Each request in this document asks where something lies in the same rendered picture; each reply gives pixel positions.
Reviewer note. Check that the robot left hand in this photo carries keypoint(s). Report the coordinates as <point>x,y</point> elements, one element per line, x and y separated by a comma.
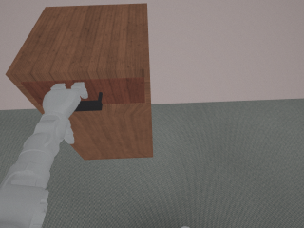
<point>64,101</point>

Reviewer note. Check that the cabinet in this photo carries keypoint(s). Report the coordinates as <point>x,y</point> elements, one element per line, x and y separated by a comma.
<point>94,42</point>

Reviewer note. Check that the robot left forearm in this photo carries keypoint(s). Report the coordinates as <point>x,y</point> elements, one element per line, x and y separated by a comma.
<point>35,160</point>

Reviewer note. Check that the handle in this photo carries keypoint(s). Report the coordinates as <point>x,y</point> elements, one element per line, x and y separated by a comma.
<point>93,105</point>

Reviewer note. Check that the drawer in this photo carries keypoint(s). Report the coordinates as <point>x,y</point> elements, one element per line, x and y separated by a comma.
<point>115,90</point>

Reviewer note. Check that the left robot upper arm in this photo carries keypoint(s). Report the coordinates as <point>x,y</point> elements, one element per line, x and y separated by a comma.
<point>23,206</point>

